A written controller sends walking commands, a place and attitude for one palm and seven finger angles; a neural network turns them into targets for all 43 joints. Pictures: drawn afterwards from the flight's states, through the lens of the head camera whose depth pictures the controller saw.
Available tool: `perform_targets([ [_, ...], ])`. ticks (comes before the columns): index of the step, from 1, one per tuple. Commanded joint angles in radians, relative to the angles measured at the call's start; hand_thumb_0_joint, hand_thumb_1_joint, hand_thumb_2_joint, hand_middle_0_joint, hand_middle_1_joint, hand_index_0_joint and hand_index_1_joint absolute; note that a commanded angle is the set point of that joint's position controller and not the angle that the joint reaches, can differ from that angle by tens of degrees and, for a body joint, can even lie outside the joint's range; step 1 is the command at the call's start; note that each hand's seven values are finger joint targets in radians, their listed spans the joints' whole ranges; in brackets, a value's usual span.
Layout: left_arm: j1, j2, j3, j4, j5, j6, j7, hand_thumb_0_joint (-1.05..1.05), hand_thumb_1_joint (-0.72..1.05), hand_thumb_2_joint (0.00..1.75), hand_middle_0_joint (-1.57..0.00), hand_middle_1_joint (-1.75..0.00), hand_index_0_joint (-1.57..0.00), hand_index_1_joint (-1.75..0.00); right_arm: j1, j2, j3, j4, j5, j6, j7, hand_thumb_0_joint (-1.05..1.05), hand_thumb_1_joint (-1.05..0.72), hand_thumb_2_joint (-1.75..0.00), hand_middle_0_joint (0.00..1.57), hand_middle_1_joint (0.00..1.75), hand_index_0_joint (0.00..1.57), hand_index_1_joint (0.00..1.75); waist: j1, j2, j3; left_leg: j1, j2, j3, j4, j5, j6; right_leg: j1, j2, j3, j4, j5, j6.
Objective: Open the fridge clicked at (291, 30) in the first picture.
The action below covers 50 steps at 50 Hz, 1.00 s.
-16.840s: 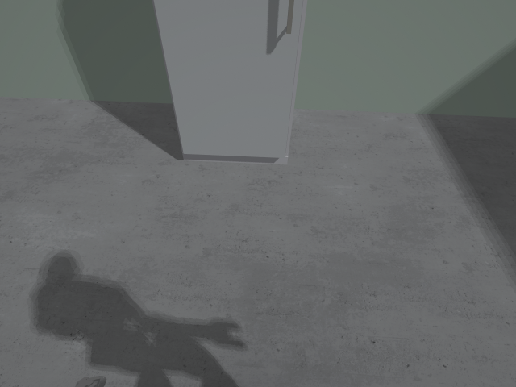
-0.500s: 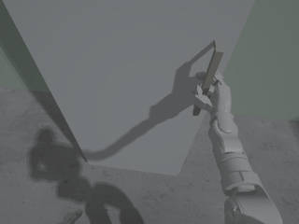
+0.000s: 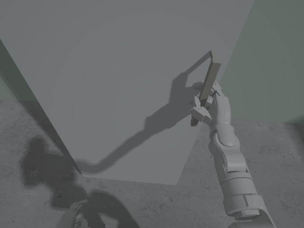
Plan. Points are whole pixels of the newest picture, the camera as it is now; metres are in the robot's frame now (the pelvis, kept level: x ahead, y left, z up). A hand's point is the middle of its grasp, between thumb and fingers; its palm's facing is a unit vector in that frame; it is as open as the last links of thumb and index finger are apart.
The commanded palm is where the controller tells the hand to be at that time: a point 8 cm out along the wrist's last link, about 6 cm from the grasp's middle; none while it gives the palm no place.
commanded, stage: pull the door a little, standing still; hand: right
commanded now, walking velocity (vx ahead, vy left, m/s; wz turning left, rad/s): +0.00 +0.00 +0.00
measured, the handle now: (202, 93) +0.45 -0.09 +0.13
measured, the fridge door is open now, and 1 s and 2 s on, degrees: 0 12 43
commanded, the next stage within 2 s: walk backward, drawing the door open in 0.26 s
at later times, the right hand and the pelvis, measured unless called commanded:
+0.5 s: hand (194, 135) +0.32 -0.06 +0.12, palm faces -0.17 +0.98 -0.14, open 6.1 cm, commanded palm +0.29 -0.12 +0.12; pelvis +0.07 +0.00 +0.00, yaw +4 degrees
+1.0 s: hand (187, 140) +0.30 -0.05 +0.12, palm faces +0.18 +0.96 -0.22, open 5.9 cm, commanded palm +0.26 -0.09 +0.12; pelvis +0.08 +0.10 -0.02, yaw -6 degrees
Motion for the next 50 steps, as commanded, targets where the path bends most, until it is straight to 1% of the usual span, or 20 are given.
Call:
perform_targets([
  [1, -0.037, 0.096, 0.032, -0.16, -0.005, -0.036, -0.005, 0.0, 0.9, 0.9, -0.2, -0.3, -0.2, -0.3, -0.118, -0.05, -0.001, -0.321, 0.01, -0.069, 0.039, 0.0, -0.9, -0.9, 0.45, 1.4, 0.45, 1.4, -0.056, 0.109, -0.343, 0.295, 0.023, -0.023, 0.021, 0.748, -0.014, 0.096, 0.018, 0.021, 0.01, 0.62, -0.02],
  [15, -0.145, 0.068, 0.024, -0.299, -0.012, 0.003, -0.04, 0.0, 0.9, 0.9, -0.2, -0.3, -0.2, -0.3, 0.664, -0.052, 0.041, -0.956, 0.018, 0.025, 0.067, 0.0, -0.9, -0.9, 0.45, 1.4, 0.45, 1.4, -0.103, 0.069, -0.267, 0.356, 0.04, -0.031, 0.032, 0.861, -0.02, 0.074, 0.006, 0.016, 0.007, 0.634, -0.017],
  [18, -0.149, 0.075, 0.024, -0.307, -0.008, 0.005, -0.04, 0.0, 0.9, 0.9, -0.2, -0.3, -0.2, -0.3, 0.771, -0.072, 0.059, -1.072, -0.001, 0.037, 0.054, 0.0, -0.9, -0.9, 0.45, 1.4, 0.45, 1.4, -0.081, 0.073, -0.207, 0.313, 0.036, -0.023, 0.038, 0.815, -0.019, 0.06, 0.004, 0.027, 0.019, 0.585, -0.017],
  [19, -0.177, 0.118, 0.016, -0.264, 0.0, 0.012, 0.016, 0.0, 0.9, 0.9, -0.2, -0.3, -0.2, -0.3, 0.26, -0.322, -0.021, -1.128, -0.067, -0.065, 0.03, 0.0, -0.9, -0.9, 0.45, 1.4, 0.45, 1.4, 0.006, 0.039, -0.163, 0.244, 0.116, -0.146, -0.051, 0.772, -0.023, 0.047, -0.011, 0.062, 0.046, 0.477, -0.045],
  [20, -0.152, 0.085, 0.022, -0.229, 0.011, 0.012, 0.041, 0.0, 0.9, 0.9, -0.2, -0.3, -0.2, -0.3, 0.447, -0.221, 0.007, -0.964, -0.065, -0.087, 0.019, 0.0, -0.9, -0.9, 0.45, 1.4, 0.45, 1.4, 0.012, 0.05, -0.145, 0.218, 0.151, -0.132, -0.066, 0.743, -0.004, 0.074, -0.016, 0.089, 0.058, 0.439, -0.04],
  [24, -0.135, 0.093, 0.015, -0.259, 0.023, 0.03, 0.061, 0.0, 0.9, 0.9, -0.2, -0.3, -0.2, -0.3, 0.654, -0.158, 0.097, -0.993, -0.078, -0.138, 0.033, 0.0, -0.9, -0.9, 0.45, 1.4, 0.45, 1.4, 0.015, 0.033, -0.192, 0.221, 0.092, -0.026, 0.09, 0.936, -0.054, 0.192, -0.047, 0.111, 0.032, 0.895, -0.041],
  [28, -0.137, 0.089, 0.031, -0.273, 0.042, 0.018, 0.046, 0.0, 0.9, 0.9, -0.2, -0.3, -0.2, -0.3, 0.672, -0.133, 0.147, -1.089, -0.085, -0.141, 0.03, 0.0, -0.9, -0.9, 0.45, 1.4, 0.45, 1.4, 0.028, -0.143, -0.13, -0.178, -0.035, 0.036, 0.189, 0.113, -0.063, 0.532, -0.147, 0.224, -0.022, 1.478, -0.055],
  [30, -0.132, 0.065, 0.024, -0.269, 0.055, 0.003, 0.03, 0.0, 0.9, 0.9, -0.2, -0.3, -0.2, -0.3, 0.71, -0.136, 0.133, -1.114, -0.094, -0.128, 0.008, 0.0, -0.9, -0.9, 0.45, 1.4, 0.45, 1.4, 0.021, -0.134, -0.065, -0.206, -0.056, 0.065, 0.053, -0.002, -0.042, 0.537, -0.142, 0.221, 0.026, 1.542, -0.024],
  [32, -0.152, 0.058, 0.016, -0.285, 0.041, -0.009, 0.02, 0.0, 0.9, 0.9, -0.2, -0.3, -0.2, -0.3, 0.765, -0.155, 0.102, -1.147, -0.088, -0.13, 0.004, 0.0, -0.9, -0.9, 0.45, 1.4, 0.45, 1.4, -0.006, -0.02, -0.084, 0.115, -0.043, 0.075, -0.159, 0.468, -0.013, 0.311, -0.063, 0.133, 0.184, 1.236, 0.024],
  [34, -0.213, 0.05, 0.014, -0.327, 0.019, -0.045, 0.053, 0.0, 0.9, 0.9, -0.2, -0.3, -0.2, -0.3, 0.877, -0.16, 0.074, -1.103, -0.071, -0.148, 0.011, 0.0, -0.9, -0.9, 0.45, 1.4, 0.45, 1.4, -0.073, 0.278, -0.076, 0.641, 0.235, -0.102, -0.024, 1.473, 0.099, -0.344, 0.128, 0.057, 0.419, 0.002, 0.036],
  [35, -0.186, 0.034, -0.002, -0.323, 0.023, -0.077, 0.06, 0.0, 0.9, 0.9, -0.2, -0.3, -0.2, -0.3, 0.9, -0.181, 0.035, -1.039, -0.084, -0.172, 0.01, 0.0, -0.9, -0.9, 0.45, 1.4, 0.45, 1.4, -0.101, 0.397, -0.06, 0.619, 0.288, -0.097, -0.002, 1.565, 0.038, -0.422, 0.152, 0.071, 0.541, -0.226, -0.005],
  [37, -0.16, 0.003, -0.021, -0.272, 0.055, -0.11, 0.062, 0.0, 0.9, 0.9, -0.2, -0.3, -0.2, -0.3, 0.881, -0.154, 0.035, -1.065, -0.121, -0.206, 0.028, 0.0, -0.9, -0.9, 0.45, 1.4, 0.45, 1.4, -0.069, 0.284, -0.054, 0.509, 0.244, -0.034, -0.006, 1.32, -0.01, -0.396, 0.1, 0.034, 0.561, -0.145, 0.001],
  [38, -0.158, 0.009, -0.014, -0.241, 0.06, -0.115, 0.062, 0.0, 0.9, 0.9, -0.2, -0.3, -0.2, -0.3, 0.829, -0.16, 0.034, -1.087, -0.126, -0.222, 0.03, 0.0, -0.9, -0.9, 0.45, 1.4, 0.45, 1.4, -0.057, 0.189, -0.081, 0.479, 0.241, -0.013, -0.004, 1.209, 0.025, -0.35, 0.079, 0.011, 0.511, -0.083, 0.013],
  [42, -0.174, 0.002, -0.007, -0.216, 0.048, -0.108, 0.079, 0.0, 0.9, 0.9, -0.2, -0.3, -0.2, -0.3, 0.776, -0.156, 0.044, -1.161, -0.129, -0.215, 0.031, 0.0, -0.9, -0.9, 0.45, 1.4, 0.45, 1.4, -0.026, 0.155, -0.093, 0.214, 0.155, 0.113, -0.061, 0.89, -0.031, -0.017, 0.063, -0.13, 0.238, 0.123, 0.013],
  [44, -0.139, 0.009, 0.003, -0.188, 0.04, -0.116, 0.088, 0.0, 0.9, 0.9, -0.2, -0.3, -0.2, -0.3, 0.783, -0.153, 0.049, -1.143, -0.127, -0.218, 0.022, 0.0, -0.9, -0.9, 0.45, 1.4, 0.45, 1.4, 0.025, 0.134, -0.109, 0.054, 0.076, 0.154, 0.178, 0.903, -0.15, 0.245, 0.033, -0.1, -0.028, 0.277, -0.038],
  [45, -0.128, 0.039, 0.015, -0.183, 0.035, -0.123, 0.089, 0.0, 0.9, 0.9, -0.2, -0.3, -0.2, -0.3, 0.754, -0.156, 0.057, -1.157, -0.118, -0.232, 0.014, 0.0, -0.9, -0.9, 0.45, 1.4, 0.45, 1.4, 0.053, 0.003, -0.163, -0.116, 0.009, 0.115, 0.566, 0.582, -0.23, 0.459, -0.15, 0.157, -0.222, 0.67, -0.151],
  [46, -0.179, 0.075, 0.028, -0.191, 0.058, -0.135, 0.072, 0.0, 0.9, 0.9, -0.2, -0.3, -0.2, -0.3, 0.722, -0.15, 0.048, -1.181, -0.126, -0.261, -0.001, 0.0, -0.9, -0.9, 0.45, 1.4, 0.45, 1.4, -0.013, -0.133, -0.217, -0.259, -0.049, -0.042, 0.873, -0.247, -0.198, 0.493, -0.444, 0.593, -0.239, 0.958, -0.299],
  [47, -0.177, 0.085, 0.049, -0.172, 0.066, -0.154, 0.047, 0.0, 0.9, 0.9, -0.2, -0.3, -0.2, -0.3, 0.711, -0.211, -0.004, -1.155, -0.157, -0.255, -0.03, 0.0, -0.9, -0.9, 0.45, 1.4, 0.45, 1.4, 0.025, -0.018, -0.125, -0.134, -0.052, -0.15, 0.949, -0.284, -0.128, 0.241, -0.448, 0.646, -0.273, 0.815, -0.284],
  [48, -0.233, 0.05, 0.056, -0.199, 0.068, -0.164, 0.058, 0.0, 0.9, 0.9, -0.2, -0.3, -0.2, -0.3, 0.774, -0.231, -0.063, -1.183, -0.158, -0.243, -0.035, 0.0, -0.9, -0.9, 0.45, 1.4, 0.45, 1.4, -0.009, -0.063, -0.096, -0.268, -0.017, -0.174, 0.89, -0.282, -0.098, 0.244, -0.466, 0.726, -0.251, 0.74, -0.282],
  [50, -0.286, 0.026, 0.028, -0.142, 0.065, -0.182, 0.076, 0.0, 0.9, 0.9, -0.2, -0.3, -0.2, -0.3, 0.73, -0.259, -0.081, -1.227, -0.136, -0.225, -0.021, 0.0, -0.9, -0.9, 0.45, 1.4, 0.45, 1.4, -0.031, -0.028, -0.052, -0.127, 0.069, -0.255, 0.668, -0.204, -0.071, 0.029, -0.412, 0.594, -0.25, 0.312, -0.209],
])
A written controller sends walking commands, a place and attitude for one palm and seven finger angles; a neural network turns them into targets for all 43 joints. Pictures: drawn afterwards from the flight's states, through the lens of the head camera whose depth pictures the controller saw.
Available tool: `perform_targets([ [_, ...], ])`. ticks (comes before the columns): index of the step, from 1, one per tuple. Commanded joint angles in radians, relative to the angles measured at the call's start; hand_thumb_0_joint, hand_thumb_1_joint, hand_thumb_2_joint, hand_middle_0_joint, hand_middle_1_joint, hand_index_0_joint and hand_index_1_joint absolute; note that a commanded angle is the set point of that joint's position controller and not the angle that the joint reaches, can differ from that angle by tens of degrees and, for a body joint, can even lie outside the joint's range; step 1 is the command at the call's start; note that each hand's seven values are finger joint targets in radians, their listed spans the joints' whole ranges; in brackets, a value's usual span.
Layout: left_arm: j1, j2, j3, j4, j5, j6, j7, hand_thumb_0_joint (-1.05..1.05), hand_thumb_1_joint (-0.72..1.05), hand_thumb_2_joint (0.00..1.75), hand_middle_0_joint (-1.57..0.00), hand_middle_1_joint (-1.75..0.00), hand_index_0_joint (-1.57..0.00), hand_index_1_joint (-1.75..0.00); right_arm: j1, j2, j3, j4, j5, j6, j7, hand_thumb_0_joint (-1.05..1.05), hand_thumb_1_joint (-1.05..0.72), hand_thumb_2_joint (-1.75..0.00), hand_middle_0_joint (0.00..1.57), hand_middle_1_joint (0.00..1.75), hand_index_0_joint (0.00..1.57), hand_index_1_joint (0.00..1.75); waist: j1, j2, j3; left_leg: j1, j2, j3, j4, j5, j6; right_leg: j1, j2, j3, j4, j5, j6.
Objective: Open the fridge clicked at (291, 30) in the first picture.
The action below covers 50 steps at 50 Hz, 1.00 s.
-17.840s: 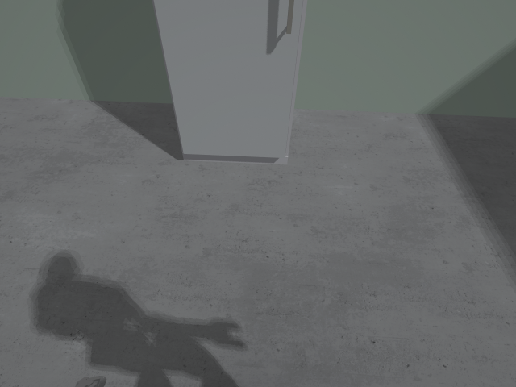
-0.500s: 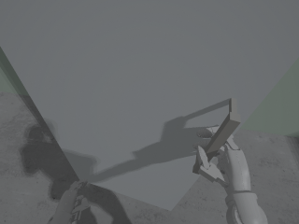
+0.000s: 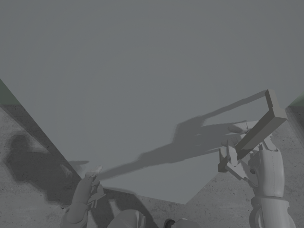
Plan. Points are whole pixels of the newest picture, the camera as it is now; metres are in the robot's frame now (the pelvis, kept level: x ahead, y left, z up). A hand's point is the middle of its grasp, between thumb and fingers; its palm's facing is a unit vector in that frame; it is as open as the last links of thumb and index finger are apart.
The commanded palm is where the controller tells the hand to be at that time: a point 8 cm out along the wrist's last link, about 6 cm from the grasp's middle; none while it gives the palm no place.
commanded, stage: walk backward, drawing the door open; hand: right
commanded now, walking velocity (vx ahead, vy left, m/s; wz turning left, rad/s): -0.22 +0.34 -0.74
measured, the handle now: (241, 139) +0.28 -0.15 +0.15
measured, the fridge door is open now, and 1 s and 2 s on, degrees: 12 43 80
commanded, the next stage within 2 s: stop walking and hold the door back in 1.90 s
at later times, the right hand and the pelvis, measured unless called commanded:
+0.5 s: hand (219, 214) +0.14 -0.08 +0.14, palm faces +0.51 +0.82 -0.23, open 6.0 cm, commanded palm +0.09 -0.11 +0.14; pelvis -0.04 +0.18 +0.02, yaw -25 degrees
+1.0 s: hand out of the picture +0.00 +0.02 +0.14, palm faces +0.81 +0.54 -0.23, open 6.1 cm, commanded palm -0.06 +0.01 +0.14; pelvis -0.05 +0.33 +0.00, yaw -47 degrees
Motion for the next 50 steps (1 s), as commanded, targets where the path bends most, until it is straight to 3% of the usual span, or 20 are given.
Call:
perform_targets([
  [1, -0.103, 0.107, 0.031, -0.118, -0.001, -0.098, 0.017, 0.0, 0.9, 0.9, -0.2, -0.3, -0.2, -0.3, -0.072, -0.082, -0.097, -0.324, -0.024, -0.079, -0.015, 0.0, -0.9, -0.9, 0.45, 1.4, 0.45, 1.4, -0.034, -0.097, -0.272, 0.135, 0.099, -0.194, -0.214, 0.054, 0.026, -0.049, -0.357, 0.435, -0.291, -0.025, -0.12],
  [5, -0.063, 0.126, 0.043, -0.143, -0.03, -0.117, 0.022, 0.0, 0.9, 0.9, -0.2, -0.3, -0.2, -0.3, -0.145, -0.081, -0.105, -0.284, -0.007, -0.032, -0.039, 0.0, -0.9, -0.9, 0.45, 1.4, 0.45, 1.4, -0.022, -0.273, -0.267, 0.403, 0.008, 0.034, -0.697, 0.106, 0.044, -0.236, -0.128, 0.192, -0.258, -0.432, -0.008],
  [8, -0.022, 0.066, 0.043, -0.096, -0.022, -0.109, 0.027, 0.0, 0.9, 0.9, -0.2, -0.3, -0.2, -0.3, -0.235, -0.218, -0.224, -0.364, -0.008, -0.04, -0.055, 0.0, -0.9, -0.9, 0.45, 1.4, 0.45, 1.4, -0.016, 0.132, -0.33, -0.012, 0.412, -0.305, -1.028, 0.033, 0.244, -0.039, 0.049, 0.027, 0.559, -0.338, 0.092],
  [10, -0.039, 0.074, 0.044, -0.102, -0.025, -0.096, 0.033, 0.0, 0.9, 0.9, -0.2, -0.3, -0.2, -0.3, -0.197, -0.169, -0.197, -0.261, -0.012, -0.017, -0.037, 0.0, -0.9, -0.9, 0.45, 1.4, 0.45, 1.4, -0.02, 0.136, -0.305, 0.054, 0.422, -0.225, -0.932, 0.2, 0.261, -0.156, -0.036, 0.075, 0.765, -0.368, 0.063],
  [12, -0.039, 0.074, 0.033, -0.106, -0.018, -0.105, 0.043, 0.0, 0.9, 0.9, -0.2, -0.3, -0.2, -0.3, -0.214, -0.152, -0.194, -0.257, -0.008, -0.043, -0.022, 0.0, -0.9, -0.9, 0.45, 1.4, 0.45, 1.4, -0.018, 0.109, -0.292, 0.177, 0.369, -0.044, -0.817, 0.541, 0.24, -0.13, -0.076, 0.039, 0.547, -0.381, 0.066],
  [16, 0.047, 0.093, 0.039, -0.107, -0.007, -0.124, 0.067, 0.0, 0.9, 0.9, -0.2, -0.3, -0.2, -0.3, -0.197, -0.132, -0.169, -0.256, 0.017, -0.062, -0.011, 0.0, -0.9, -0.9, 0.45, 1.4, 0.45, 1.4, 0.01, 0.073, -0.372, 0.262, 0.296, 0.047, -0.582, 0.804, 0.178, 0.051, -0.051, -0.032, -0.004, -0.149, 0.057],
  [17, 0.091, 0.116, 0.054, -0.113, -0.013, -0.125, 0.068, 0.0, 0.9, 0.9, -0.2, -0.3, -0.2, -0.3, -0.232, -0.119, -0.146, -0.276, 0.022, -0.063, -0.008, 0.0, -0.9, -0.9, 0.45, 1.4, 0.45, 1.4, 0.044, -0.002, -0.398, 0.095, 0.25, 0.073, -0.403, 0.663, 0.119, 0.258, -0.12, 0.079, -0.138, 0.067, 0.028],
  [18, 0.078, 0.172, 0.078, -0.134, -0.013, -0.129, 0.069, 0.0, 0.9, 0.9, -0.2, -0.3, -0.2, -0.3, -0.216, -0.097, -0.116, -0.267, 0.028, -0.066, -0.004, 0.0, -0.9, -0.9, 0.45, 1.4, 0.45, 1.4, 0.028, -0.272, -0.373, -0.219, 0.106, 0.093, -0.189, 0.166, 0.015, 0.472, -0.425, 0.486, -0.223, 0.57, -0.086],
  [19, 0.079, 0.164, 0.07, -0.12, -0.003, -0.129, 0.046, 0.0, 0.9, 0.9, -0.2, -0.3, -0.2, -0.3, -0.265, -0.112, -0.117, -0.28, -0.005, -0.092, 0.003, 0.0, -0.9, -0.9, 0.45, 1.4, 0.45, 1.4, 0.011, -0.265, -0.379, -0.317, 0.086, -0.039, -0.069, -0.108, -0.006, 0.549, -0.565, 0.684, -0.211, 0.933, -0.189],
  [25, 0.019, 0.158, 0.087, -0.063, -0.023, -0.14, 0.023, 0.0, 0.9, 0.9, -0.2, -0.3, -0.2, -0.3, -0.272, -0.112, -0.169, -0.209, -0.003, -0.067, 0.006, 0.0, -0.9, -0.9, 0.45, 1.4, 0.45, 1.4, -0.014, -0.283, -0.322, 0.031, 0.086, -0.074, -0.319, 0.157, -0.005, 0.18, -0.312, 0.302, -0.168, 0.373, -0.063],
  [29, -0.013, 0.146, 0.066, -0.097, -0.045, -0.136, 0.026, 0.0, 0.9, 0.9, -0.2, -0.3, -0.2, -0.3, -0.26, -0.15, -0.221, -0.157, 0.026, -0.036, -0.011, 0.0, -0.9, -0.9, 0.45, 1.4, 0.45, 1.4, -0.021, -0.302, -0.274, 0.325, 0.028, 0.021, -0.608, 0.171, -0.014, -0.095, -0.243, 0.313, -0.208, -0.17, -0.058],
  [31, 0.005, 0.108, 0.057, -0.089, -0.052, -0.122, 0.02, 0.0, 0.9, 0.9, -0.2, -0.3, -0.2, -0.3, -0.266, -0.214, -0.272, -0.168, 0.023, -0.032, -0.021, 0.0, -0.9, -0.9, 0.45, 1.4, 0.45, 1.4, -0.017, -0.016, -0.275, 0.305, 0.149, -0.055, -0.9, 0.223, 0.033, -0.105, -0.059, 0.166, 0.066, -0.313, 0.028],
  [32, -0.011, 0.075, 0.053, -0.093, -0.048, -0.111, 0.019, 0.0, 0.9, 0.9, -0.2, -0.3, -0.2, -0.3, -0.269, -0.287, -0.33, -0.181, 0.019, -0.027, -0.028, 0.0, -0.9, -0.9, 0.45, 1.4, 0.45, 1.4, -0.023, 0.28, -0.29, 0.232, 0.38, -0.296, -0.97, 0.209, 0.145, -0.195, 0.04, 0.045, 0.458, -0.397, 0.079],
  [33, -0.026, 0.092, 0.06, -0.082, -0.031, -0.116, 0.02, 0.0, 0.9, 0.9, -0.2, -0.3, -0.2, -0.3, -0.27, -0.312, -0.384, -0.166, 0.011, -0.028, -0.042, 0.0, -0.9, -0.9, 0.45, 1.4, 0.45, 1.4, -0.052, 0.224, -0.318, 0.171, 0.496, -0.373, -0.966, 0.276, 0.237, -0.225, 0.021, 0.101, 0.718, -0.457, 0.07],
  [35, -0.017, 0.095, 0.067, -0.08, -0.034, -0.096, 0.026, 0.0, 0.9, 0.9, -0.2, -0.3, -0.2, -0.3, -0.215, -0.274, -0.355, -0.14, 0.02, -0.03, -0.026, 0.0, -0.9, -0.9, 0.45, 1.4, 0.45, 1.4, -0.021, 0.186, -0.317, 0.243, 0.445, -0.252, -0.881, 0.375, 0.254, -0.279, -0.036, 0.098, 0.871, -0.388, 0.09],
  [38, -0.042, 0.095, 0.048, -0.095, -0.036, -0.084, 0.05, 0.0, 0.9, 0.9, -0.2, -0.3, -0.2, -0.3, -0.218, -0.243, -0.338, -0.105, 0.031, -0.041, -0.027, 0.0, -0.9, -0.9, 0.45, 1.4, 0.45, 1.4, -0.024, 0.169, -0.281, 0.265, 0.384, -0.033, -0.834, 0.582, 0.225, -0.178, -0.06, 0.034, 0.668, -0.381, 0.099],
  [44, 0.031, 0.11, 0.038, -0.14, -0.016, -0.082, 0.063, 0.0, 0.9, 0.9, -0.2, -0.3, -0.2, -0.3, -0.187, -0.221, -0.312, -0.208, 0.035, -0.038, -0.039, 0.0, -0.9, -0.9, 0.45, 1.4, 0.45, 1.4, -0.029, 0.126, -0.346, 0.282, 0.391, -0.009, -0.811, 0.526, 0.204, 0.008, -0.051, -0.033, 0.122, -0.322, 0.052],
  [46, 0.085, 0.122, 0.045, -0.153, -0.023, -0.084, 0.062, 0.0, 0.9, 0.9, -0.2, -0.3, -0.2, -0.3, -0.197, -0.204, -0.282, -0.244, 0.044, -0.042, -0.035, 0.0, -0.9, -0.9, 0.45, 1.4, 0.45, 1.4, 0.022, -0.037, -0.381, 0.162, 0.304, 0.057, -0.552, 0.495, 0.131, 0.226, -0.054, 0.0, -0.163, -0.08, 0.042],
  [48, 0.061, 0.175, 0.056, -0.171, -0.032, -0.095, 0.052, 0.0, 0.9, 0.9, -0.2, -0.3, -0.2, -0.3, -0.234, -0.23, -0.26, -0.262, 0.033, -0.081, -0.035, 0.0, -0.9, -0.9, 0.45, 1.4, 0.45, 1.4, -0.009, -0.416, -0.33, -0.248, 0.123, 0.039, -0.146, -0.136, -0.012, 0.425, -0.527, 0.674, -0.291, 0.684, -0.161],
  [50, 0.041, 0.161, 0.058, -0.116, -0.025, -0.115, 0.032, 0.0, 0.9, 0.9, -0.2, -0.3, -0.2, -0.3, -0.248, -0.239, -0.264, -0.278, 0.0, -0.102, -0.015, 0.0, -0.9, -0.9, 0.45, 1.4, 0.45, 1.4, 0.006, -0.283, -0.323, -0.247, 0.114, -0.103, -0.033, -0.012, -0.005, 0.364, -0.462, 0.607, -0.235, 0.623, -0.144],
])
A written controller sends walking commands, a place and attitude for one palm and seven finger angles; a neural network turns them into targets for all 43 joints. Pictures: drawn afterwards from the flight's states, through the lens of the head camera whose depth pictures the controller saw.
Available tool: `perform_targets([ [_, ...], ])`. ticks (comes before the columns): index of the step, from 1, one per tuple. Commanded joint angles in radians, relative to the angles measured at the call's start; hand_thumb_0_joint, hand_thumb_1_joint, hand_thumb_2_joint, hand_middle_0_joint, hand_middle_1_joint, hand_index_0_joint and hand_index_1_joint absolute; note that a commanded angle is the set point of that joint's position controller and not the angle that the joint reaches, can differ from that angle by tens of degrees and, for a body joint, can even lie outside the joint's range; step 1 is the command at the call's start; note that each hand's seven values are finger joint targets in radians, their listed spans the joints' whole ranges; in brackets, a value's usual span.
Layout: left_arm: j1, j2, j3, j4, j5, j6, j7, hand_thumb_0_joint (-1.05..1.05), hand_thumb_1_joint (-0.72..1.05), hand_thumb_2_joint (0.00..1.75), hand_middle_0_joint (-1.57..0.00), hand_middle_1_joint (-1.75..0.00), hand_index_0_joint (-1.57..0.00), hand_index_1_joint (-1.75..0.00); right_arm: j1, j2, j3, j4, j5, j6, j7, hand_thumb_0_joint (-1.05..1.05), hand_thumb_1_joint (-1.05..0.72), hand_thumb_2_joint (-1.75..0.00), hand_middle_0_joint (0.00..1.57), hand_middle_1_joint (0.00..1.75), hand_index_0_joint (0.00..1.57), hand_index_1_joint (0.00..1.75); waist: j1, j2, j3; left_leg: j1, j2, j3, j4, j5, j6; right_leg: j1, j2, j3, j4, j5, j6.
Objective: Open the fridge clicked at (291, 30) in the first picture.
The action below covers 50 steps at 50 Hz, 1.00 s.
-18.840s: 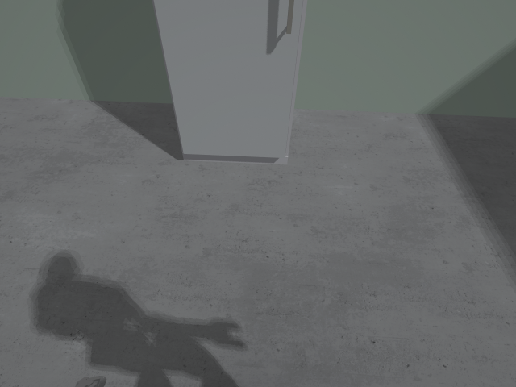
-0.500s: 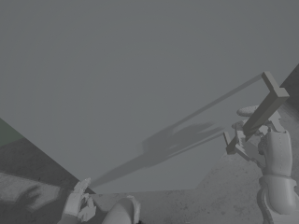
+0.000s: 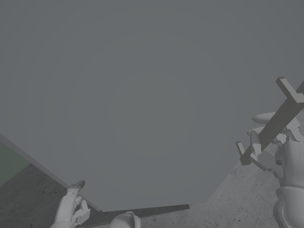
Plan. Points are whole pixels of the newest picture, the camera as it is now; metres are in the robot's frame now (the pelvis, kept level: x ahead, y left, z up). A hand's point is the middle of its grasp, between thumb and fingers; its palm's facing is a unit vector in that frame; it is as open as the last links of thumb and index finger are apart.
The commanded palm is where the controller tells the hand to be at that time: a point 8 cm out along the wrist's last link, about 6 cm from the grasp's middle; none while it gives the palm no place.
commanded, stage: walk backward, drawing the door open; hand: right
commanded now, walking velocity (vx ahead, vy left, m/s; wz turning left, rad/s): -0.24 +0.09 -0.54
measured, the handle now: (260, 129) +0.31 -0.19 +0.14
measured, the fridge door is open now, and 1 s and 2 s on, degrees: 43 80 78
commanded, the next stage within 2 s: stop walking and hold the door back in 0.90 s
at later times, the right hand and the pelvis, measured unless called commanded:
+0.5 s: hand out of the picture +0.10 -0.15 +0.14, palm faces +0.51 +0.80 -0.30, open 6.0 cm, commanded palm +0.04 -0.18 +0.13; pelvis -0.09 +0.11 +0.02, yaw -16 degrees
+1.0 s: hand out of the picture -0.05 -0.08 +0.15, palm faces +0.62 +0.76 -0.21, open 5.8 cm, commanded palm -0.10 -0.11 +0.13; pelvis -0.18 +0.18 +0.03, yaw -31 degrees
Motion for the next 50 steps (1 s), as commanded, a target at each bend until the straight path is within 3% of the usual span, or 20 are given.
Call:
perform_targets([
  [1, -0.079, 0.114, 0.026, -0.105, -0.008, -0.084, -0.03, 0.0, 0.9, 0.9, -0.2, -0.3, -0.2, -0.3, -0.173, -0.129, -0.109, -0.295, -0.034, -0.122, -0.017, 0.0, -0.9, -0.9, 0.45, 1.4, 0.45, 1.4, -0.016, -0.293, -0.221, -0.207, -0.033, -0.2, 0.316, -0.063, -0.047, 0.269, -0.387, 0.515, -0.293, 0.717, -0.131],
  [4, -0.066, 0.118, 0.022, -0.087, -0.022, -0.09, -0.039, 0.0, 0.9, 0.9, -0.2, -0.3, -0.2, -0.3, -0.146, -0.072, -0.065, -0.225, -0.02, -0.093, -0.03, 0.0, -0.9, -0.9, 0.45, 1.4, 0.45, 1.4, -0.027, -0.322, -0.206, -0.027, -0.07, -0.125, 0.143, 0.01, -0.053, 0.163, -0.25, 0.307, -0.281, 0.613, -0.072],
  [12, -0.104, 0.112, 0.007, -0.1, -0.015, -0.099, -0.037, 0.0, 0.9, 0.9, -0.2, -0.3, -0.2, -0.3, -0.086, -0.106, -0.119, -0.158, 0.017, -0.081, -0.042, 0.0, -0.9, -0.9, 0.45, 1.4, 0.45, 1.4, -0.054, -0.287, -0.22, 0.347, -0.134, -0.083, -0.363, 0.097, -0.048, -0.052, -0.183, 0.348, -0.282, 0.181, -0.044],
  [13, -0.101, 0.103, 0.007, -0.102, -0.017, -0.096, -0.039, 0.0, 0.9, 0.9, -0.2, -0.3, -0.2, -0.3, -0.075, -0.138, -0.144, -0.152, 0.011, -0.083, -0.04, 0.0, -0.9, -0.9, 0.45, 1.4, 0.45, 1.4, -0.056, -0.225, -0.205, 0.373, -0.11, -0.093, -0.487, 0.184, -0.04, -0.077, -0.12, 0.302, -0.227, 0.067, -0.008],
  [14, -0.111, 0.073, -0.004, -0.109, -0.019, -0.083, -0.044, 0.0, 0.9, 0.9, -0.2, -0.3, -0.2, -0.3, -0.09, -0.173, -0.158, -0.169, 0.008, -0.087, -0.039, 0.0, -0.9, -0.9, 0.45, 1.4, 0.45, 1.4, -0.049, -0.032, -0.192, 0.354, 0.03, -0.209, -0.584, 0.244, 0.012, -0.132, -0.018, 0.214, -0.065, -0.082, 0.05],
  [15, -0.135, 0.053, -0.005, -0.117, -0.014, -0.07, -0.042, 0.0, 0.9, 0.9, -0.2, -0.3, -0.2, -0.3, -0.105, -0.25, -0.222, -0.169, 0.001, -0.086, -0.044, 0.0, -0.9, -0.9, 0.45, 1.4, 0.45, 1.4, -0.059, 0.206, -0.188, 0.281, 0.248, -0.448, -0.611, 0.343, 0.116, -0.24, 0.084, 0.105, 0.258, -0.243, 0.1],
  [16, -0.106, 0.075, -0.003, -0.102, 0.001, -0.075, -0.038, 0.0, 0.9, 0.9, -0.2, -0.3, -0.2, -0.3, -0.09, -0.251, -0.278, -0.105, 0.01, -0.079, -0.056, 0.0, -0.9, -0.9, 0.45, 1.4, 0.45, 1.4, -0.066, 0.164, -0.221, 0.202, 0.33, -0.45, -0.602, 0.316, 0.162, -0.275, 0.058, 0.149, 0.524, -0.257, 0.092],
  [17, -0.075, 0.075, 0.017, -0.096, -0.008, -0.069, -0.047, 0.0, 0.9, 0.9, -0.2, -0.3, -0.2, -0.3, -0.03, -0.205, -0.247, -0.067, 0.009, -0.069, -0.045, 0.0, -0.9, -0.9, 0.45, 1.4, 0.45, 1.4, -0.038, 0.202, -0.258, 0.248, 0.296, -0.418, -0.565, 0.325, 0.158, -0.306, 0.056, 0.173, 0.669, -0.235, 0.103],
  [19, -0.115, 0.056, 0.005, -0.112, -0.017, -0.06, -0.045, 0.0, 0.9, 0.9, -0.2, -0.3, -0.2, -0.3, -0.049, -0.16, -0.212, -0.106, 0.013, -0.091, -0.038, 0.0, -0.9, -0.9, 0.45, 1.4, 0.45, 1.4, -0.029, 0.104, -0.244, 0.32, 0.242, -0.223, -0.484, 0.55, 0.168, -0.328, 0.028, 0.127, 0.726, -0.194, 0.121],
  [27, -0.096, 0.07, 0.0, -0.149, 0.0, -0.056, -0.005, 0.0, 0.9, 0.9, -0.2, -0.3, -0.2, -0.3, -0.043, -0.137, -0.18, -0.192, 0.01, -0.114, -0.053, 0.0, -0.9, -0.9, 0.45, 1.4, 0.45, 1.4, -0.053, 0.135, -0.233, 0.296, 0.264, -0.159, -0.519, 0.421, 0.184, -0.098, -0.012, 0.034, 0.2, -0.246, 0.07],
  [30, -0.048, 0.078, 0.003, -0.155, 0.0, -0.049, -0.007, 0.0, 0.9, 0.9, -0.2, -0.3, -0.2, -0.3, -0.026, -0.105, -0.137, -0.241, 0.018, -0.114, -0.046, 0.0, -0.9, -0.9, 0.45, 1.4, 0.45, 1.4, -0.018, 0.018, -0.275, 0.297, 0.191, -0.091, -0.358, 0.442, 0.126, 0.038, 0.012, 0.016, -0.167, -0.014, 0.068],
  [31, -0.042, 0.101, 0.011, -0.168, -0.004, -0.04, -0.006, 0.0, 0.9, 0.9, -0.2, -0.3, -0.2, -0.3, -0.066, -0.098, -0.113, -0.275, 0.023, -0.118, -0.043, 0.0, -0.9, -0.9, 0.45, 1.4, 0.45, 1.4, 0.001, -0.105, -0.289, 0.257, 0.12, -0.036, -0.188, 0.406, 0.07, 0.131, -0.016, 0.082, -0.307, 0.169, 0.064],
  [32, -0.076, 0.141, 0.02, -0.197, -0.004, -0.048, -0.007, 0.0, 0.9, 0.9, -0.2, -0.3, -0.2, -0.3, -0.085, -0.101, -0.098, -0.302, 0.026, -0.132, -0.042, 0.0, -0.9, -0.9, 0.45, 1.4, 0.45, 1.4, -0.027, -0.397, -0.267, 0.03, -0.033, 0.01, 0.007, 0.093, -0.02, 0.233, -0.257, 0.409, -0.36, 0.612, -0.031],
  [33, -0.063, 0.13, 0.017, -0.171, -0.02, -0.058, -0.024, 0.0, 0.9, 0.9, -0.2, -0.3, -0.2, -0.3, -0.11, -0.117, -0.071, -0.283, 0.006, -0.153, -0.042, 0.0, -0.9, -0.9, 0.45, 1.4, 0.45, 1.4, -0.035, -0.452, -0.264, -0.11, -0.065, -0.06, 0.175, -0.273, -0.036, 0.324, -0.443, 0.613, -0.342, 1.016, -0.126],
  [34, -0.08, 0.095, -0.001, -0.143, 0.0, -0.077, -0.035, 0.0, 0.9, 0.9, -0.2, -0.3, -0.2, -0.3, -0.113, -0.097, -0.049, -0.292, -0.016, -0.162, -0.025, 0.0, -0.9, -0.9, 0.45, 1.4, 0.45, 1.4, -0.021, -0.443, -0.256, -0.178, -0.064, -0.155, 0.293, -0.245, -0.037, 0.318, -0.422, 0.671, -0.323, 1.058, -0.11],
  [35, -0.079, 0.102, 0.012, -0.117, -0.011, -0.085, -0.046, 0.0, 0.9, 0.9, -0.2, -0.3, -0.2, -0.3, -0.153, -0.11, -0.063, -0.314, -0.023, -0.172, -0.027, 0.0, -0.9, -0.9, 0.45, 1.4, 0.45, 1.4, -0.012, -0.379, -0.254, -0.154, -0.065, -0.187, 0.312, -0.174, -0.037, 0.308, -0.369, 0.558, -0.29, 1.012, -0.1],
  [37, -0.063, 0.114, 0.025, -0.093, -0.023, -0.088, -0.058, 0.0, 0.9, 0.9, -0.2, -0.3, -0.2, -0.3, -0.124, -0.058, -0.017, -0.242, -0.027, -0.147, -0.031, 0.0, -0.9, -0.9, 0.45, 1.4, 0.45, 1.4, -0.02, -0.28, -0.238, -0.123, -0.083, -0.145, 0.27, -0.063, -0.043, 0.305, -0.275, 0.368, -0.258, 0.877, -0.082],
  [39, -0.069, 0.114, 0.015, -0.094, -0.028, -0.089, -0.053, 0.0, 0.9, 0.9, -0.2, -0.3, -0.2, -0.3, -0.129, -0.033, 0.02, -0.222, -0.011, -0.122, -0.029, 0.0, -0.9, -0.9, 0.45, 1.4, 0.45, 1.4, -0.025, -0.269, -0.228, -0.043, -0.1, -0.119, 0.189, -0.044, -0.045, 0.25, -0.247, 0.331, -0.29, 0.769, -0.078],
  [46, -0.097, 0.101, -0.019, -0.097, -0.012, -0.087, -0.032, 0.0, 0.9, 0.9, -0.2, -0.3, -0.2, -0.3, -0.087, -0.027, 0.036, -0.223, 0.015, -0.096, -0.036, 0.0, -0.9, -0.9, 0.45, 1.4, 0.45, 1.4, -0.026, -0.274, -0.228, 0.149, -0.128, -0.135, -0.059, -0.06, -0.037, 0.133, -0.255, 0.399, -0.374, 0.493, -0.107],
  [50, -0.134, 0.09, -0.024, -0.106, -0.007, -0.077, -0.043, 0.0, 0.9, 0.9, -0.2, -0.3, -0.2, -0.3, -0.055, -0.059, -0.007, -0.234, 0.015, -0.095, -0.038, 0.0, -0.9, -0.9, 0.45, 1.4, 0.45, 1.4, -0.059, -0.24, -0.266, 0.348, -0.134, -0.124, -0.433, 0.109, -0.022, 0.051, -0.185, 0.392, -0.329, 0.329, -0.05],
])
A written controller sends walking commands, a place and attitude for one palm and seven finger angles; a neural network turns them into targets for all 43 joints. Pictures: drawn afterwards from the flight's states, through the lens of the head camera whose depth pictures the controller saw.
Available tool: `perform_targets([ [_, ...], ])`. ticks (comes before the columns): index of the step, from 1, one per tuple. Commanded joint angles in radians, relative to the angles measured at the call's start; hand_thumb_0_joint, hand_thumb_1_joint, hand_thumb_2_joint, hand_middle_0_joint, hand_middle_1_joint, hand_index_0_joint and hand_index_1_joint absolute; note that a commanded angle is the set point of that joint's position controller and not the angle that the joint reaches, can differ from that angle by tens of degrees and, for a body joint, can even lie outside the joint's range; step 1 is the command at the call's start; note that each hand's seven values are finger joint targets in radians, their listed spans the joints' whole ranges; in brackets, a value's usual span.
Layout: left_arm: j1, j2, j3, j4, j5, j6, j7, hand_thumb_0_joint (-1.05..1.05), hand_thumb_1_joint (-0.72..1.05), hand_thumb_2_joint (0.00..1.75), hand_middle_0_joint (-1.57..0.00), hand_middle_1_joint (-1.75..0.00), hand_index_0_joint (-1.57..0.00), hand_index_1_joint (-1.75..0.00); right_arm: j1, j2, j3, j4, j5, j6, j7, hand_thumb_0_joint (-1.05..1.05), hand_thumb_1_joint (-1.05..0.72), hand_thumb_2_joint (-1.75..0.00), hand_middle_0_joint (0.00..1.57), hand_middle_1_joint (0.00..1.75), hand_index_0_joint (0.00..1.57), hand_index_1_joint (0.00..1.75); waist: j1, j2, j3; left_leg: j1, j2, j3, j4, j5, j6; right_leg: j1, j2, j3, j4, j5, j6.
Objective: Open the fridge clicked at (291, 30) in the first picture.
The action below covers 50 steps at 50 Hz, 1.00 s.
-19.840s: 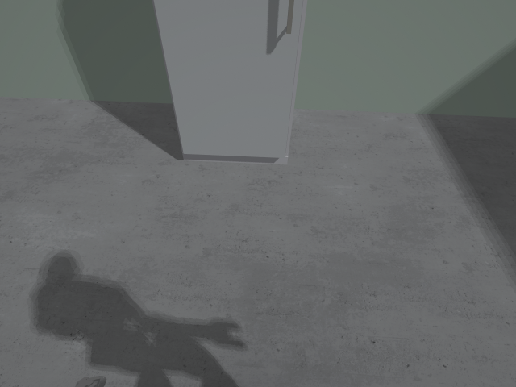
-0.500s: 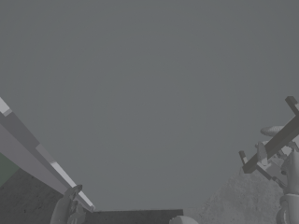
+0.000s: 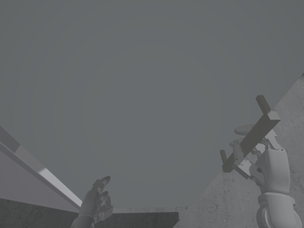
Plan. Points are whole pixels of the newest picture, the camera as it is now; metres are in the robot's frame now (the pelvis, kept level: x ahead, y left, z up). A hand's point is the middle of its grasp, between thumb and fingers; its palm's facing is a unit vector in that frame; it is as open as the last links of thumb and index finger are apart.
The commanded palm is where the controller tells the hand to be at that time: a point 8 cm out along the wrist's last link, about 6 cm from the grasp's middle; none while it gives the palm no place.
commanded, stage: stop walking and hold the door back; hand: right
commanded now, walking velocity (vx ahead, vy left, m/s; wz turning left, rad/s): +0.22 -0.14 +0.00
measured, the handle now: (241, 140) +0.30 -0.18 +0.12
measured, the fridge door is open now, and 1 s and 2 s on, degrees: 80 78 77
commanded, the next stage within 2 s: loosen the grip on the handle in 0.80 s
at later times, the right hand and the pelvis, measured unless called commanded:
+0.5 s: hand (235, 159) +0.25 -0.15 +0.12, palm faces +0.24 +0.95 -0.20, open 5.3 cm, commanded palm +0.23 -0.21 +0.10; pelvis -0.11 +0.03 +0.00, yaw -6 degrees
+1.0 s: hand (236, 147) +0.28 -0.16 +0.12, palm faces +0.07 +0.98 -0.18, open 5.8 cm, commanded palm +0.23 -0.21 +0.11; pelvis -0.11 +0.01 -0.02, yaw -4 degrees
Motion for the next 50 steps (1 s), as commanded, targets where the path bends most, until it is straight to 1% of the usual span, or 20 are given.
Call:
perform_targets([
  [1, -0.085, 0.171, 0.074, -0.127, -0.006, -0.028, 0.011, 0.0, 0.9, 0.9, -0.2, -0.3, -0.2, -0.3, -0.164, -0.093, -0.112, -0.194, -0.019, -0.087, -0.015, 0.0, -0.9, -0.9, 0.45, 1.4, 0.45, 1.4, -0.026, -0.07, -0.228, 0.206, 0.023, -0.003, -0.411, 0.225, 0.024, 0.042, -0.114, 0.102, 0.028, 0.003, -0.072],
  [3, -0.09, 0.144, 0.075, -0.125, -0.015, -0.006, 0.019, 0.0, 0.9, 0.9, -0.2, -0.3, -0.2, -0.3, -0.343, -0.23, -0.214, -0.104, -0.028, -0.076, -0.032, 0.0, -0.9, -0.9, 0.45, 1.4, 0.45, 1.4, -0.018, 0.293, -0.2, 0.176, 0.377, -0.378, -0.479, 0.445, 0.166, -0.181, 0.084, -0.066, 0.411, -0.413, 0.027],
  [4, -0.066, 0.164, 0.093, -0.105, -0.019, -0.007, 0.029, 0.0, 0.9, 0.9, -0.2, -0.3, -0.2, -0.3, -0.393, -0.21, -0.24, 0.016, -0.02, -0.064, -0.036, 0.0, -0.9, -0.9, 0.45, 1.4, 0.45, 1.4, -0.014, 0.33, -0.195, 0.082, 0.468, -0.428, -0.465, 0.469, 0.202, -0.222, 0.092, -0.03, 0.662, -0.436, 0.026],
  [5, -0.051, 0.178, 0.099, -0.104, -0.014, -0.006, 0.022, 0.0, 0.9, 0.9, -0.2, -0.3, -0.2, -0.3, -0.462, -0.092, -0.112, 0.057, -0.029, -0.058, -0.017, 0.0, -0.9, -0.9, 0.45, 1.4, 0.45, 1.4, 0.015, 0.335, -0.214, 0.111, 0.42, -0.38, -0.412, 0.512, 0.141, -0.237, 0.088, 0.01, 0.764, -0.394, 0.018],
  [8, -0.067, 0.183, 0.081, -0.071, -0.022, 0.033, 0.04, 0.0, 0.9, 0.9, -0.2, -0.3, -0.2, -0.3, -0.652, -0.219, -0.214, 0.223, -0.019, -0.084, -0.029, 0.0, -0.9, -0.9, 0.45, 1.4, 0.45, 1.4, 0.023, 0.177, -0.217, 0.177, 0.335, -0.17, -0.324, 0.546, 0.12, -0.281, 0.047, -0.053, 0.817, -0.229, 0.028],
  [16, -0.076, 0.234, 0.114, -0.075, -0.018, 0.029, 0.022, 0.0, 0.9, 0.9, -0.2, -0.3, -0.2, -0.3, -0.926, -0.184, -0.163, 0.388, -0.007, -0.13, -0.017, 0.0, -0.9, -0.9, 0.45, 1.4, 0.45, 1.4, -0.014, 0.246, -0.195, 0.254, 0.351, -0.258, -0.503, 0.111, 0.102, -0.252, 0.023, -0.142, 0.501, -0.221, -0.009],
  [21, -0.051, 0.217, 0.107, -0.083, -0.019, 0.019, 0.026, 0.0, 0.9, 0.9, -0.2, -0.3, -0.2, -0.3, -1.04, -0.177, -0.154, 0.449, -0.025, -0.118, -0.013, 0.0, -0.9, -0.9, 0.45, 1.4, 0.45, 1.4, -0.029, 0.266, -0.275, 0.265, 0.343, -0.233, -0.491, 0.021, 0.18, -0.093, 0.03, -0.22, 0.236, -0.3, -0.033],
  [24, -0.006, 0.22, 0.108, -0.09, -0.02, 0.02, 0.03, 0.0, 0.9, 0.9, -0.2, -0.3, -0.2, -0.3, -1.01, -0.189, -0.176, 0.459, -0.03, -0.106, -0.008, 0.0, -0.9, -0.9, 0.45, 1.4, 0.45, 1.4, -0.002, 0.198, -0.348, 0.257, 0.249, -0.15, -0.389, 0.063, 0.143, 0.106, 0.059, -0.257, -0.003, -0.202, -0.048],
  [29, -0.059, 0.211, 0.094, -0.096, -0.032, 0.025, 0.008, 0.0, 0.9, 0.9, -0.2, -0.3, -0.2, -0.3, -1.1, -0.018, 0.011, 0.484, -0.028, -0.114, 0.05, 0.0, -0.9, -0.9, 0.45, 1.4, 0.45, 1.4, 0.016, -0.2, -0.232, -0.157, 0.041, 0.029, 0.07, -0.022, 0.042, 0.28, -0.326, 0.184, -0.108, 0.06, -0.21],
  [30, -0.04, 0.231, 0.1, -0.066, -0.025, 0.026, 0.013, 0.0, 0.9, 0.9, -0.2, -0.3, -0.2, -0.3, -1.144, -0.184, -0.127, 0.533, -0.05, -0.111, 0.036, 0.0, -0.9, -0.9, 0.45, 1.4, 0.45, 1.4, 0.005, -0.212, -0.18, -0.207, 0.052, 0.009, 0.135, -0.038, 0.044, 0.269, -0.347, 0.193, -0.105, 0.119, -0.233],
  [37, -0.02, 0.248, 0.096, -0.058, -0.043, 0.049, -0.004, 0.0, 0.9, 0.9, -0.2, -0.3, -0.2, -0.3, -1.157, -0.112, -0.052, 0.527, -0.041, -0.095, 0.079, 0.0, -0.9, -0.9, 0.45, 1.4, 0.45, 1.4, 0.001, -0.076, -0.269, 0.179, 0.022, 0.064, -0.272, 0.281, 0.068, 0.187, -0.228, -0.085, 0.172, 0.381, -0.115],
  [40, 0.009, 0.223, 0.104, -0.057, -0.049, 0.043, 0.004, 0.0, 0.9, 0.9, -0.2, -0.3, -0.2, -0.3, -1.103, -0.191, -0.127, 0.54, -0.038, -0.092, 0.072, 0.0, -0.9, -0.9, 0.45, 1.4, 0.45, 1.4, 0.031, 0.091, -0.337, 0.383, 0.197, -0.172, -0.26, 0.624, 0.163, -0.007, -0.08, -0.172, 0.319, 0.082, -0.045],
  [41, 0.027, 0.223, 0.112, -0.053, -0.053, 0.045, 0.003, 0.0, 0.9, 0.9, -0.2, -0.3, -0.2, -0.3, -1.076, -0.185, -0.126, 0.564, -0.013, -0.084, 0.073, 0.0, -0.9, -0.9, 0.45, 1.4, 0.45, 1.4, 0.02, 0.28, -0.36, 0.431, 0.288, -0.31, -0.314, 0.664, 0.222, -0.071, -0.006, -0.17, 0.404, -0.165, -0.017],
  [43, 0.014, 0.212, 0.101, -0.044, -0.052, 0.038, 0.006, 0.0, 0.9, 0.9, -0.2, -0.3, -0.2, -0.3, -1.069, -0.133, -0.096, 0.589, 0.001, -0.075, 0.075, 0.0, -0.9, -0.9, 0.45, 1.4, 0.45, 1.4, 0.011, 0.269, -0.276, 0.326, 0.348, -0.304, -0.365, 0.62, 0.246, -0.085, -0.018, -0.096, 0.405, -0.426, -0.021],
  [44, 0.005, 0.205, 0.085, -0.036, -0.042, 0.037, 0.014, 0.0, 0.9, 0.9, -0.2, -0.3, -0.2, -0.3, -1.063, -0.165, -0.139, 0.594, -0.007, -0.078, 0.068, 0.0, -0.9, -0.9, 0.45, 1.4, 0.45, 1.4, 0.013, 0.251, -0.265, 0.299, 0.312, -0.233, -0.353, 0.573, 0.208, -0.042, -0.028, -0.108, 0.285, -0.398, -0.026],
  [45, 0.012, 0.197, 0.139, -0.054, -0.03, -0.001, -0.007, 0.0, 0.9, 0.9, -0.2, -0.3, -0.2, -0.3, -1.716, -0.661, -0.477, 0.477, -0.113, -0.089, 0.067, 0.0, -0.9, -0.9, 0.45, 1.4, 0.45, 1.4, -0.038, 0.378, -0.331, 0.434, 0.122, -0.127, -0.219, 0.799, 0.14, -0.108, 0.008, -0.246, 0.28, -0.149, 0.006],
  [46, -0.014, 0.217, 0.115, -0.016, -0.005, -0.06, -0.015, 0.0, 0.9, 0.9, -0.2, -0.3, -0.2, -0.3, -1.503, -0.321, -0.248, 0.943, -0.142, -0.045, 0.12, 0.0, -0.78, -0.84, 0.45, 1.4, 0.45, 1.4, 0.059, 0.194, -0.59, 0.265, 0.067, -0.064, -0.106, 0.898, 0.139, 0.03, 0.04, -0.179, 0.19, 0.268, -0.027],
  [47, 0.096, 0.231, 0.13, -0.002, -0.04, -0.061, -0.039, 0.0, 0.9, 0.9, -0.2, -0.3, -0.2, -0.3, -1.236, -0.14, -0.226, 0.862, -0.07, -0.046, 0.145, 0.0, -0.66, -0.78, 0.45, 1.4, 0.45, 1.4, 0.038, 0.151, -0.556, 0.105, 0.052, 0.075, -0.07, 0.695, 0.097, 0.068, 0.002, -0.125, 0.122, 0.303, -0.022],
  [48, 0.066, 0.246, 0.131, -0.011, -0.053, -0.07, -0.063, 0.0, 0.9, 0.9, -0.2, -0.3, -0.2, -0.3, -1.134, -0.108, -0.196, 0.84, -0.032, -0.08, 0.174, 0.0, -0.54, -0.73, 0.45, 1.4, 0.45, 1.4, -0.009, -0.058, -0.481, -0.031, 0.055, 0.07, -0.126, 0.367, 0.091, 0.192, -0.008, -0.118, 0.109, 0.092, 0.013],
  [50, 0.036, 0.25, 0.12, -0.06, -0.035, -0.066, -0.055, 0.0, 0.9, 0.9, -0.2, -0.3, -0.2, -0.3, -1.122, -0.118, -0.212, 0.742, 0.009, -0.128, 0.143, 0.0, -0.3, -0.61, 0.45, 1.4, 0.45, 1.4, -0.016, -0.126, -0.323, -0.028, 0.054, 0.044, -0.133, 0.415, 0.091, 0.151, -0.022, -0.119, 0.136, 0.221, 0.009],
])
